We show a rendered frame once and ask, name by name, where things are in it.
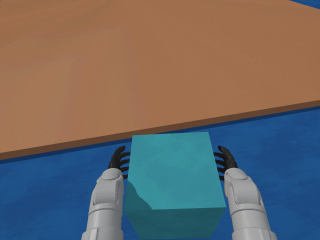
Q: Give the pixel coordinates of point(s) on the right robot hand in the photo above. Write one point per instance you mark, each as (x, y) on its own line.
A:
(228, 162)

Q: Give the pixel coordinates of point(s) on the robot left forearm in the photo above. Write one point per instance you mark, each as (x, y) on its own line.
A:
(106, 208)

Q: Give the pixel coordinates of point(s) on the left robot hand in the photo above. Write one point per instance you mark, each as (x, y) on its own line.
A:
(116, 161)

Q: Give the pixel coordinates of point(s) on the carton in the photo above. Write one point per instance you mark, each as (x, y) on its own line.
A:
(173, 187)

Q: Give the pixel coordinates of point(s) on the robot right forearm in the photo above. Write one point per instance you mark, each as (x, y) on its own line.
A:
(247, 210)

